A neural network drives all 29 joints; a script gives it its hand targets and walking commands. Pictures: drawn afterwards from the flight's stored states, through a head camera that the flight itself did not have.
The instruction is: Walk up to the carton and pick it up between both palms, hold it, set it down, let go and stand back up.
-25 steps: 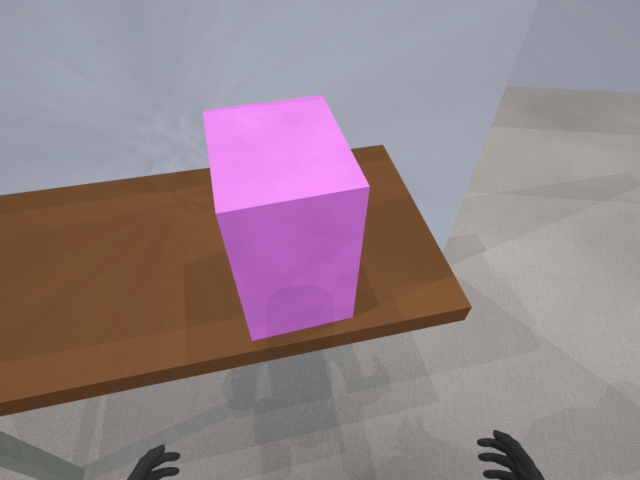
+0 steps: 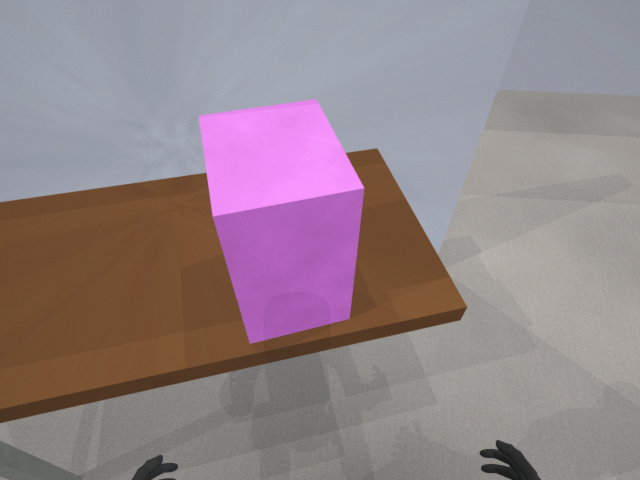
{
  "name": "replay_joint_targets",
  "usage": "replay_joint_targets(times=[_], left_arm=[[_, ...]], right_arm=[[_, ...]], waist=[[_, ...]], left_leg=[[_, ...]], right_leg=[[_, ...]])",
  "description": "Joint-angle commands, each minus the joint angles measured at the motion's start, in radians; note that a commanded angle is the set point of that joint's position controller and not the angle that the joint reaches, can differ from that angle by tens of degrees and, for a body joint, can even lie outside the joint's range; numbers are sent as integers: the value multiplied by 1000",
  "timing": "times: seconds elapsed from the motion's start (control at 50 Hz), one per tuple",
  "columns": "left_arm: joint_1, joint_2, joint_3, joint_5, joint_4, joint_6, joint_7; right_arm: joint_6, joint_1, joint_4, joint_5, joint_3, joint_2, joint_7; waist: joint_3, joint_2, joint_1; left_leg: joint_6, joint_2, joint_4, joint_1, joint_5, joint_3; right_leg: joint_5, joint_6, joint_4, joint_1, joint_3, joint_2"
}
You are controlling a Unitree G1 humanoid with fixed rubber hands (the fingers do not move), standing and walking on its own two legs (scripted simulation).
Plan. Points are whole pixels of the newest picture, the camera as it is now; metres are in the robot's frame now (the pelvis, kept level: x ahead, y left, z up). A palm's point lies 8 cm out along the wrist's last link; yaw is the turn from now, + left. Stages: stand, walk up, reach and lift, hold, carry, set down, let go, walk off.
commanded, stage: stand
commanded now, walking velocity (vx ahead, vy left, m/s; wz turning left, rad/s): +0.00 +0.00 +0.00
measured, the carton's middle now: (281, 227) +0.48 +0.07 +0.03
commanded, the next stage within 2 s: walk up in 0.76 s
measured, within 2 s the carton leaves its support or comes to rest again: neither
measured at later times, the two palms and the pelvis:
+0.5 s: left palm out of the picture +0.11 +0.25 -0.09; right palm out of the picture +0.10 -0.25 -0.10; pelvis +0.00 +0.00 +0.00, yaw -1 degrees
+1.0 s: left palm out of the picture +0.11 +0.25 -0.10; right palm out of the picture +0.07 -0.25 -0.10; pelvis +0.00 +0.00 +0.00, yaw -1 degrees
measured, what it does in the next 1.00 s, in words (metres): stands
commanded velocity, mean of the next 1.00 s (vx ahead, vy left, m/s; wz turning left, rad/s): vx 0.00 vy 0.00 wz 0.00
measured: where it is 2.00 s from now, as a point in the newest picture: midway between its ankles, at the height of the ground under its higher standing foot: outside the picture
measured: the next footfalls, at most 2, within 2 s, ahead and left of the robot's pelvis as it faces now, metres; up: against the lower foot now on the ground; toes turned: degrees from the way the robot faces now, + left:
none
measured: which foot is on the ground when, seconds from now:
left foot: down 0.00-1.00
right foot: down 0.00-1.00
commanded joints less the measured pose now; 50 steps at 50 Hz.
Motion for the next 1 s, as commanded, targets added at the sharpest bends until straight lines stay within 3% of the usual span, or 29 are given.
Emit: replay_joint_targets(times=[0.0, 0.08, 0.16, 0.18, 0.2, 0.26, 0.42, 0.52, 0.56, 0.64, 0.7, 0.72, 0.86, 0.92, 0.94, 0.96, 0.98], left_arm=[[-10, 125, 42, -1, -93, -30, 7], [-15, 124, 44, 0, -87, -32, 7], [-15, 127, 45, -1, -87, -31, 9], [-11, 128, 44, 1, -85, -29, 8], [-17, 133, 46, 2, -87, -28, 8], [-16, 129, 45, -1, -86, -28, 7], [-7, 132, 43, 0, -73, -25, 7], [-13, 126, 39, -3, -71, -31, 8], [-13, 132, 43, -3, -70, -27, 9], [-13, 136, 43, -2, -68, -28, 9], [-6, 126, 40, -5, -60, -27, 10], [0, 125, 39, -3, -63, -28, 9], [14, 125, 36, 0, -53, -25, 9], [8, 132, 38, -2, -56, -24, 11], [-5, 132, 50, 35, -60, -20, -1], [-28, 107, 51, 50, -82, -15, -7], [-17, 90, 50, 50, -88, -12, -10]], right_arm=[[-28, -15, -96, 0, -38, -134, -6], [-29, -20, -93, 1, -37, -133, -8], [-27, -10, -86, 0, -39, -129, -7], [-25, -11, -84, -1, -40, -132, -7], [-25, -4, -80, 1, -40, -124, -7], [-25, -10, -80, 3, -44, -137, -6], [-22, 0, -74, 3, -43, -133, -10], [-27, -2, -71, 2, -39, -140, -9], [-26, 5, -69, 1, -37, -140, -9], [-23, 1, -63, 3, -37, -135, -9], [-24, 27, -58, 2, -40, -136, -11], [-23, 15, -56, 1, -40, -142, -11], [-23, 22, -48, 3, -36, -142, -13], [-23, 23, -48, 6, -34, -148, -13], [-32, 141, -31, -17, -58, -164, -18], [-34, 199, -15, -25, -70, -213, -23], [-31, 189, -8, -34, -80, -233, -31]], waist=[[-20, -6, -4], [-69, 17, 5], [-51, -13, -3], [-46, 15, 2], [-47, -2, -7], [-29, 20, -1], [6, -5, 0], [-48, 6, 0], [-24, -17, 2], [-10, 11, -5], [-35, -23, -7], [-32, 1, -4], [-23, 23, 1], [-20, -8, 0], [-32, 8, -30], [-1, 68, -54], [56, 92, -49]], left_leg=[[24, 95, -128, -15, 35, -102], [26, 98, -124, 4, 55, -107], [30, 94, -114, 13, 76, -96], [26, 91, -122, 16, 62, -94], [27, 95, -125, 15, 67, -101], [25, 93, -122, -5, 73, -98], [23, 94, -143, -9, -5, -99], [27, 101, -128, 31, 73, -85], [25, 102, -139, 21, 39, -88], [26, 101, -143, 8, 11, -85], [23, 105, -144, 29, 22, -91], [24, 103, -132, 35, 42, -84], [27, 106, -160, 11, 22, -91], [26, 110, -157, 4, 4, -86], [72, 134, -206, 77, -218, -176], [129, 230, -287, 102, -368, -321], [190, 332, -342, 104, -444, -434]], right_leg=[[84, -45, -111, -3, 67, -71], [110, -47, -94, 27, 70, -71], [112, -51, -104, 5, 75, -76], [103, -47, -102, 5, 76, -73], [105, -51, -95, 10, 75, -71], [129, -47, -100, 11, 75, -67], [50, -46, -124, -29, 84, -68], [134, -46, -110, 2, 87, -68], [102, -42, -115, -13, 87, -64], [84, -46, -126, -20, 101, -67], [86, -45, -119, -3, 94, -61], [102, -49, -118, -17, 102, -65], [94, -44, -110, -11, 98, -54], [92, -41, -111, -4, 96, -53], [-122, -51, -12, -64, 18, -7], [-189, -33, 85, -169, -44, 20], [-206, -28, 135, -249, -76, -4]])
